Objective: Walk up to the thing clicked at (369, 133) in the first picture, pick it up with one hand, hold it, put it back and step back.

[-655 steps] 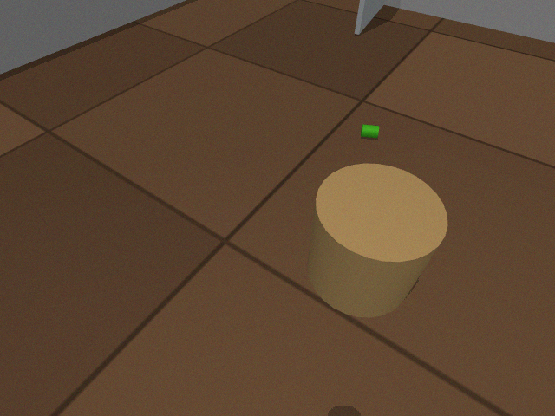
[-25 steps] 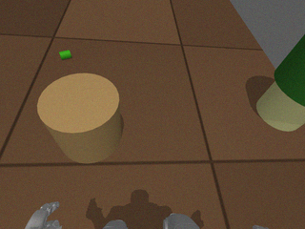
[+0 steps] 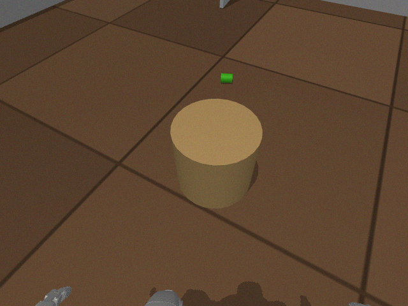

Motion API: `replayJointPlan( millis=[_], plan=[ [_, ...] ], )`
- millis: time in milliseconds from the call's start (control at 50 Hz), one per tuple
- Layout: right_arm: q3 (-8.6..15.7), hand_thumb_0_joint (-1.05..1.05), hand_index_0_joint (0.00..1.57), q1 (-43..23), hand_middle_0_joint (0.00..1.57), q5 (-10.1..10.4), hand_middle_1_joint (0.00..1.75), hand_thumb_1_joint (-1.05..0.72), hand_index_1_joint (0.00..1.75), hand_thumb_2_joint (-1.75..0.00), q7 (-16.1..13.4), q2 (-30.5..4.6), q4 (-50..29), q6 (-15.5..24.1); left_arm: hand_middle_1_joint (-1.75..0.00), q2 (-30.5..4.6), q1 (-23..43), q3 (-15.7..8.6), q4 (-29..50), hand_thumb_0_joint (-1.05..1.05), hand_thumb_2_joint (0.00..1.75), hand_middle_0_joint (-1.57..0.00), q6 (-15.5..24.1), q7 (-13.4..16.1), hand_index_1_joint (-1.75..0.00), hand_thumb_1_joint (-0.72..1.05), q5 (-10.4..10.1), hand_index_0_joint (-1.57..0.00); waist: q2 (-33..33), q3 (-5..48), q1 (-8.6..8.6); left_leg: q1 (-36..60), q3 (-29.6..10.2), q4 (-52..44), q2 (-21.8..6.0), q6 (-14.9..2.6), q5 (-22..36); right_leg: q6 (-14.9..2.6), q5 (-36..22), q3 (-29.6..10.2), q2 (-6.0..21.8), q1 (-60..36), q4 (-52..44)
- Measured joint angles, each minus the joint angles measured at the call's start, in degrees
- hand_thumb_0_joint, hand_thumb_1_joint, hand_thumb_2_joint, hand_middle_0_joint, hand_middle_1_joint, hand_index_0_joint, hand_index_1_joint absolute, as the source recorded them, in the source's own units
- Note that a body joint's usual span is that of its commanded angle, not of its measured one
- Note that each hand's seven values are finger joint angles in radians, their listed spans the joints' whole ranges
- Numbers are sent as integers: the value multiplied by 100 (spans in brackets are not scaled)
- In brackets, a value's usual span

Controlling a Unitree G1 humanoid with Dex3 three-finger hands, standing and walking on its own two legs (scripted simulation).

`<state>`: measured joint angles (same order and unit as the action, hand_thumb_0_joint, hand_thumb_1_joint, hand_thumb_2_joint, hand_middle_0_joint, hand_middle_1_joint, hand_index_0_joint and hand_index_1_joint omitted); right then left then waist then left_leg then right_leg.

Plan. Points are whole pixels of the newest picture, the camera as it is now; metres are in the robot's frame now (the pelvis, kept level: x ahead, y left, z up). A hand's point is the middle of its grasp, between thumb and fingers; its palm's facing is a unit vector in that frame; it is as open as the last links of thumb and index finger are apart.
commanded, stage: walk up
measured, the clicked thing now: (226, 78) +1.83 -0.05 -0.74
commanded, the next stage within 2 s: none
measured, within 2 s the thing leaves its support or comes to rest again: neither
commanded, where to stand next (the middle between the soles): +0.11 +0.03 m, yaw +59 degrees
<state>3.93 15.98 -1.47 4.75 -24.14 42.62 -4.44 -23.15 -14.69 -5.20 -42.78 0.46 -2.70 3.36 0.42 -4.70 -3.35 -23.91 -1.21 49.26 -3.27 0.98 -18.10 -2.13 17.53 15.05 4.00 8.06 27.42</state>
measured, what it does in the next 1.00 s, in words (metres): steps on the spot, turning left: left foot, then right foot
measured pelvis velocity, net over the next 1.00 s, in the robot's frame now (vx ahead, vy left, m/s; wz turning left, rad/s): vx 0.05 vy -0.02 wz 0.76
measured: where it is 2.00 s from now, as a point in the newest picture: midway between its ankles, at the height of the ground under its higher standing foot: outside the picture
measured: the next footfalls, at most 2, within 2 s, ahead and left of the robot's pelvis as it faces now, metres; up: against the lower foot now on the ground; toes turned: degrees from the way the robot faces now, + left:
left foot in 0.14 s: +0.07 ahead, +0.13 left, +0.00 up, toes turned +12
right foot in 0.56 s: +0.21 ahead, -0.06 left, +0.00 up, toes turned +26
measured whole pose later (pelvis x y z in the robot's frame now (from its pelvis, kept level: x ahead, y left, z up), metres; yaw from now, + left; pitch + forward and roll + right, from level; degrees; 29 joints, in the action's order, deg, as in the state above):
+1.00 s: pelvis +0.05 -0.02 -0.02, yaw +43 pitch -2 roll +1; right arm 3.9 19.4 -0.9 1.0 -25.0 45.7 -0.9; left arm -26.1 -13.8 -4.8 -41.8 -1.7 -2.5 2.1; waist -2.1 -5.9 -2.4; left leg -19.2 1.6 42.6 -0.6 1.1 -22.9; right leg -0.6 18.3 13.9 11.0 20.9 42.5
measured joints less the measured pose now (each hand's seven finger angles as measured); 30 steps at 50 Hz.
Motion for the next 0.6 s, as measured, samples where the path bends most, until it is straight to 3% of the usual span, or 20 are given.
replayJointPlan(
  millis=[120, 160, 180, 200, 260, 340, 440, 520, 560, 600],
  plan=[
    [-10, 1, 20, -125, 20, 43, 30, -91, 30, -90, -9, 89, -62, 96, -30, -155, -224, -15, 111, 1, 90, -21, -72, -103, -30, 91, 25, -20, -293, -115, -150, 388, 469, -942, 11, -161, -231, 126, 394, 506, 259, 41, 454],
    [2, 1, 20, -154, 20, 44, 30, -91, 30, -90, -62, 120, -167, 203, -30, -240, -306, -29, 87, 1, 90, -21, -145, -115, -30, 91, -7, -20, -497, -122, -142, 599, 588, -1371, 200, -255, 71, 199, 713, 554, 527, 201, 990],
    [5, 1, 20, -198, 20, 21, 30, -91, 30, -90, -110, 160, -227, 251, -30, -271, -327, -51, 44, 1, 90, -21, -186, -100, -30, 91, -43, -20, -680, -191, -146, 656, 651, -1354, 367, -288, 93, 179, 805, 343, 731, 359, 1458],
    [3, 1, 20, -202, 20, -13, 30, -91, 30, -90, -167, 158, -320, 300, -30, -237, -331, -56, -2, 1, 90, -21, -240, -87, -30, 91, -67, -20, -713, -223, -115, 650, 627, -1248, 439, -316, 17, 234, 1037, -30, 704, 596, 2029],
    [-7, 1, 20, -60, 20, 21, 30, -91, 30, -90, -315, 160, -450, 389, -30, -123, -225, 75, -67, 1, 90, -21, -345, -99, -30, 91, -85, -20, -528, -203, 123, 698, 183, -1240, 513, -389, -28, 282, 1470, -868, 231, 1189, 3211],
    [-118, 0, 21, 120, 20, 60, 30, -90, 30, -90, -404, 244, -470, 396, -30, -110, -121, 158, 128, 2, 90, -21, -254, -103, -30, 91, -164, -20, -556, -161, 158, 978, -138, -1685, 647, -347, 161, 248, 1044, -1462, 178, 1761, 3139],
    [-150, 0, 21, 223, 20, -18, 30, -90, 30, -90, -452, 252, -534, 493, -30, -79, 211, 245, 185, 1, 90, -21, -230, 61, -30, 91, -273, -20, -421, -214, 319, 929, -644, -1635, 833, -282, 159, 179, 512, -1667, 148, 2085, 2655],
    [-100, 0, 21, 201, 20, -43, 30, -90, 30, -90, -435, 165, -702, 435, -30, -49, 353, 279, 255, 1, 90, -21, -141, 183, -30, 91, -341, -20, -204, -293, 446, 679, -988, -1310, 1000, -182, 39, 99, 313, -1542, -69, 1948, 2053],
    [-70, 0, 21, 179, 20, -10, 30, -90, 30, -90, -439, 100, -762, 383, -30, -57, 357, 270, 277, 1, 90, -21, -73, 214, -30, 91, -340, -20, -112, -277, 461, 492, -1103, -987, 1110, -97, -122, 6, -121, -1512, -220, 1626, 1344],
    [-14, 1, 21, 10, 20, 55, 30, -90, 30, -90, -489, 4, -686, 298, -30, 35, 391, 260, 257, 1, 90, -21, -6, 261, -30, 91, -278, -20, 157, -355, 422, 242, -1128, -402, 1076, -94, -489, 64, -159, -1375, -313, 1588, 1336]
  ],
)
